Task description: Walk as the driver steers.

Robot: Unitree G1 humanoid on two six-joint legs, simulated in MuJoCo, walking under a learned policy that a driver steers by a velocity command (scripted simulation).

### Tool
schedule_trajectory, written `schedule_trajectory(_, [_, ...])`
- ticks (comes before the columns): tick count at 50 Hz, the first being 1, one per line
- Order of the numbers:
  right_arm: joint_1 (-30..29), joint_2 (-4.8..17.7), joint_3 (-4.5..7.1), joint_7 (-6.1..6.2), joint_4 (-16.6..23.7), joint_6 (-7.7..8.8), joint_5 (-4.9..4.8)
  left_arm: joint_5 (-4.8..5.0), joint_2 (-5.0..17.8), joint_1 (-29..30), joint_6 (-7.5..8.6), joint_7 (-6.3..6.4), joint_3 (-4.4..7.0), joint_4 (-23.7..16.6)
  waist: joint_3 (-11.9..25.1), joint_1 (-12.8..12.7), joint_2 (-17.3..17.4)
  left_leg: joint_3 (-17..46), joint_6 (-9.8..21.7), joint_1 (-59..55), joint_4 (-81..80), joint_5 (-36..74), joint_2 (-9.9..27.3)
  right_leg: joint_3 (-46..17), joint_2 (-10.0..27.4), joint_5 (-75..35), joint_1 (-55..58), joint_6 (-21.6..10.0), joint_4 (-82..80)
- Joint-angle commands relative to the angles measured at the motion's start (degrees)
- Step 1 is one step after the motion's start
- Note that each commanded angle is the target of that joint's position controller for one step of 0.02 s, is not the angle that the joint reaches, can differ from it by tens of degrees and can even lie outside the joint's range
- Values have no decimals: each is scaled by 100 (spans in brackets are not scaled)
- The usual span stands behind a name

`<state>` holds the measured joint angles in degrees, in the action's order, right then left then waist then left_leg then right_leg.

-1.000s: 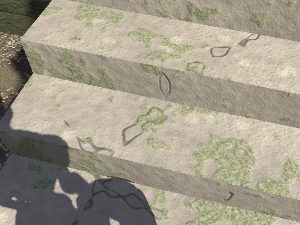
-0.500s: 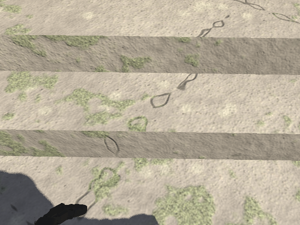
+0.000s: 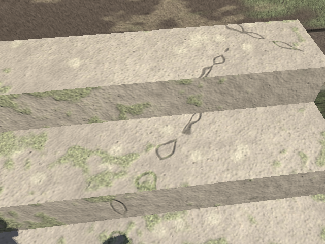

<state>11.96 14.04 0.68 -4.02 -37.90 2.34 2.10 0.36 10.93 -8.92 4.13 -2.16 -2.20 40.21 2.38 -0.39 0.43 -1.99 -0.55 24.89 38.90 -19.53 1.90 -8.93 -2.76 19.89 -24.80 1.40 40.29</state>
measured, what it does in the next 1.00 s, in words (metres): climbs: right foot 0.18 m higher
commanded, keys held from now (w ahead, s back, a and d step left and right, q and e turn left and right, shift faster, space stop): w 0.54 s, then w+q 0.46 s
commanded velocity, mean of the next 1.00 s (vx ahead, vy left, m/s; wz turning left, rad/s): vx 0.39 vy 0.00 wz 0.13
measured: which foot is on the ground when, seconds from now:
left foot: down 0.00-0.54, up 0.56-1.00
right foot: up 0.00-0.52, down 0.54-1.00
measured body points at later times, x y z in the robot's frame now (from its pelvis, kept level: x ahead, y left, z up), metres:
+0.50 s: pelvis +0.20 -0.03 +0.03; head +0.21 -0.02 +0.48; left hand +0.47 +0.09 -0.03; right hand +0.04 -0.18 -0.11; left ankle +0.02 +0.12 -0.71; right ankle +0.36 -0.15 -0.50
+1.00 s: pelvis +0.46 -0.08 +0.20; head +0.45 -0.08 +0.65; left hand +0.31 +0.05 +0.04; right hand +0.69 -0.20 +0.10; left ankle +0.58 +0.08 -0.24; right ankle +0.36 -0.16 -0.54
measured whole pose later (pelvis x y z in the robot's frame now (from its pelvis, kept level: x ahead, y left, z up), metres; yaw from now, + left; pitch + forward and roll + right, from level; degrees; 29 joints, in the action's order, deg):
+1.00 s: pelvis +0.46 -0.08 +0.20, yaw +11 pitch +5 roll +1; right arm -0.7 5.9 -3.4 -4.5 -49.8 -0.6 0.3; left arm -9.2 4.0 -30.8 4.7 -4.7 -4.6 68.1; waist 7.8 -3.0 -1.6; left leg -0.3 15.0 83.1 110.5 -2.2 2.8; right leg 14.7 1.0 19.9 -3.6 -2.4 18.1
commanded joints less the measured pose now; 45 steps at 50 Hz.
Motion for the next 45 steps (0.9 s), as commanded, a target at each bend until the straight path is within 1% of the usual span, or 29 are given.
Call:
schedule_trajectory(1, [-223, 377, 27, -256, 506, 274, -117, 44, 639, -993, 1, -173, 269, 87, 950, -225, 511, 2087, 1532, -2147, -1063, 2890, 1324, 110, 282, -26, -617, 406, -253])
schedule_trajectory(2, [-108, 530, 100, -235, 387, 246, -206, 1, 690, -285, -79, -124, 347, -74, 488, -33, 362, 1866, 1284, -1465, -1485, 652, 1049, 380, 198, 65, -309, 334, -191])
schedule_trajectory(4, [371, 885, 301, -30, 167, 228, -168, -42, 790, 298, -141, -20, 452, -256, -64, 429, 761, 2874, 1528, -1962, -2359, -1877, 1472, 440, 146, 358, -1509, 136, 270])
schedule_trajectory(6, [1000, 980, 349, 315, -113, 312, 61, -114, 775, 609, 16, 122, 465, -362, -83, 823, 1115, 3871, 2118, -2567, -2821, -2125, 2150, 306, 258, 493, -2901, -178, 2550])
schedule_trajectory(7, [1313, 820, 265, 395, -237, 341, 232, -170, 650, 554, 81, 150, 456, -215, 46, 872, 1050, 3587, 2034, -2712, -2691, -1683, 1957, 17, -10, 284, -3376, -426, 4450])
schedule_trajectory(8, [1346, 531, 168, 365, -381, 327, 362, -195, 516, 412, 137, 160, 438, -129, 81, 736, 916, 2984, 1872, -2678, -2507, -1162, 1675, -133, -220, -93, -3829, -710, 5673])
schedule_trajectory(10, [1639, -150, -106, 182, -788, 199, 412, -168, 422, 607, 154, 119, 438, -127, 64, 671, 224, 1900, 1623, -2870, -2285, -406, 1246, -115, -326, -697, -4488, -1008, 5499])
schedule_trajectory(12, [1839, -100, -125, 88, -1046, 101, 338, -166, 170, 449, 78, -5, 332, -7, -83, 486, 666, 1825, 1768, -3016, -2465, 165, 1426, 146, -86, -456, -5145, -1087, 6403])
schedule_trajectory(14, [2684, -313, -202, 78, -1701, 39, 471, -143, -48, 718, -19, -60, 145, -68, -107, 639, 890, 2175, 2013, -3468, -2479, 255, 1722, 178, -64, 199, -6788, -1468, 8823])
schedule_trajectory(16, [2619, -634, -325, 30, -2094, 93, 695, -188, -344, 979, -54, -56, -93, -245, -262, 433, 217, 1899, 1819, -3376, -2546, 145, 1756, 85, 228, 69, -7837, -1807, 9087])
schedule_trajectory(19, [1757, -675, -364, 78, -2245, 240, 786, -99, -410, 1677, -237, -93, -313, -610, -345, 30, 211, 910, 1410, -1743, -3381, -7, 1324, 759, 923, 22, -6783, -1929, 7853])
schedule_trajectory(20, [1880, -492, -339, 39, -2293, 295, 762, -39, 0, 2282, -315, -60, -253, -885, -195, 124, -72, 654, 1216, -1169, -3659, -69, 1226, 959, 1133, -587, -6010, -1826, 6513])
schedule_trajectory(22, [1702, -51, -259, -152, -2158, 299, 364, -191, 36, 3526, -630, -274, -356, -1319, -167, 146, 395, 406, 1411, 1294, -4965, 127, 1168, 1603, 904, 63, -2856, -1482, 5146])
schedule_trajectory(23, [1569, 247, -233, -214, -2053, 406, 130, -238, -144, 3003, -682, -410, -361, -1051, -68, -209, 1198, 283, 1615, 1163, -4663, 2637, 1281, 1944, 525, 302, -1948, -1184, 5170])
schedule_trajectory(24, [1591, 790, -133, -288, -2034, 489, 103, -121, 32, 2244, -716, -472, -308, -816, 268, -514, 1252, 60, 1682, 224, -3929, 5964, 1372, 2069, 179, -42, -1671, -1050, 4785])
schedule_trajectory(26, [1699, 1192, 66, -280, -2043, 604, -3, -159, 345, 1157, -647, -466, -151, -309, 768, -657, 1228, -231, 1405, -1976, -2549, 8760, 1429, 2245, -287, 235, -1226, -946, 2715])
schedule_trajectory(27, [1873, 1095, 143, -291, -2199, 553, 106, -297, 561, 287, -614, -375, -18, -47, 1309, -880, 1087, -128, 1130, -1729, -1099, 8878, 1244, 1609, -220, -347, 187, -1176, 2042])
schedule_trajectory(28, [2695, 295, 16, -379, -2198, 523, 506, -212, 750, -1120, -537, -342, 17, 543, 2917, -877, -494, 625, 904, 504, 896, 5657, 447, -1295, 894, -974, 3176, -2155, 703])
schedule_trajectory(29, [2627, 86, 88, -501, -2207, 373, 340, -345, 1374, -2783, -582, -233, 281, 1111, 3202, -1269, -1339, 1515, 842, 1533, 3149, 2017, -457, -4412, 2007, 427, 3460, -2407, -1540])
schedule_trajectory(30, [1812, -5, 254, -489, -2105, 343, 48, -413, 1615, -3109, -324, -150, 432, 1480, 1455, -1315, -1436, 2459, 864, 2766, 6130, 2460, -822, -4934, 2011, 2373, 2055, -1841, -2065])
schedule_trajectory(31, [1280, -291, 236, -360, -1972, 386, -30, -215, 1497, -2203, -114, -109, 413, 1592, 566, -872, -1266, 2288, 821, 3389, 7030, 2519, -687, -4005, 1881, 2727, 1039, -1514, -1829])
schedule_trajectory(32, [1064, -518, 110, -229, -1902, 371, -13, -116, 930, -1319, -70, -139, 315, 1689, 601, -402, -927, 2102, 1000, 3542, 8092, 2669, -629, -3272, 1834, 1866, 535, -1720, -1568])
schedule_trajectory(33, [685, -484, 40, -145, -1751, 300, -22, -152, 171, -568, -83, -181, 135, 1676, 633, -71, -88, 1960, 1287, 3782, 8456, 2726, -479, -2567, 1904, 1223, 236, -1711, -1434])
schedule_trajectory(34, [621, -529, -12, -123, -1755, 202, -53, -306, -514, 28, -132, -214, -64, 1689, 590, 207, 383, 1977, 1512, 3691, 8419, 2778, -318, -2040, 1923, 736, -236, -1532, -1576])
schedule_trajectory(35, [714, -507, -21, -96, -1763, 100, -36, -467, -756, 183, -103, -265, -144, 1767, 473, 516, 518, 1848, 1646, 3791, 8116, 2986, -151, -1360, 1851, 74, -446, -1282, -1708])
schedule_trajectory(38, [443, -579, -70, -241, -1749, 70, -141, -458, -542, 212, 68, -139, -30, 1872, 48, 757, 159, 1438, 1740, 3984, 7919, 2439, -24, 536, 1396, -609, -751, -899, -2117])
schedule_trajectory(40, [95, -540, -114, -346, -1722, 97, -148, -676, -370, -517, 151, -36, -31, 2091, 21, 551, -409, 1041, 1773, 4634, 9315, 2113, -153, 934, 1263, -683, -355, -980, -2312])
schedule_trajectory(42, [-947, -622, -289, -251, -1203, 46, -200, -855, -284, -1368, 12, -110, -114, 2468, -114, 307, -278, 1017, 2068, 5909, 9958, 1512, -282, 830, 1546, -806, 612, -1029, -2553])
schedule_trajectory(45, [-1630, -487, -344, -82, -907, 45, -213, -984, -206, -2256, 73, -144, -151, 2705, -3, -39, -230, 732, 2010, 6511, 8579, 1965, -38, 1294, 1463, -1027, 1782, -929, -2643])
